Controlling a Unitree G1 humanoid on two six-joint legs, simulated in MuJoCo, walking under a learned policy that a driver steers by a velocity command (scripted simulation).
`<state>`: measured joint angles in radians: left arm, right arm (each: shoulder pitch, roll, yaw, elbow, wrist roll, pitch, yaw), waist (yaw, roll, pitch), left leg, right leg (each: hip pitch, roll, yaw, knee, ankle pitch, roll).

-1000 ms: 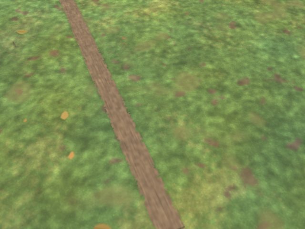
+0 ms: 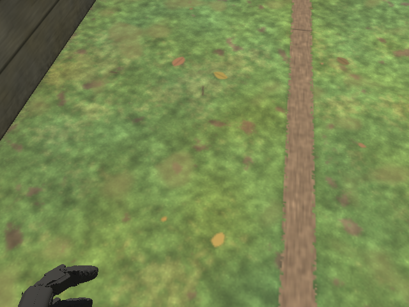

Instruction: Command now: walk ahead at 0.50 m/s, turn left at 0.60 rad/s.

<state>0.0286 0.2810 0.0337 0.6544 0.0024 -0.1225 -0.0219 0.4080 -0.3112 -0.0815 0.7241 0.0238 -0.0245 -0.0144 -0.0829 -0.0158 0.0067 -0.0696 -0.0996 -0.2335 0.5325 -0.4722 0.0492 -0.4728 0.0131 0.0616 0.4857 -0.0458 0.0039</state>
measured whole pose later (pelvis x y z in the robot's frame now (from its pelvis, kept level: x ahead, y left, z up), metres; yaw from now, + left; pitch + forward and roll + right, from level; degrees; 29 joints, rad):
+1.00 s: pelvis +0.52 +0.12 +0.01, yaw +20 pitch +2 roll +2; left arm 0.01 0.27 0.02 0.73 -0.01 -0.09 -0.05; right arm 0.41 -0.29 -0.06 0.83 0.02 -0.05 -0.01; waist -0.09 -0.05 0.02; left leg 0.04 -0.05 -0.04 0.30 -0.37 0.03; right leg -0.54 -0.05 0.04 0.50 0.02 0.01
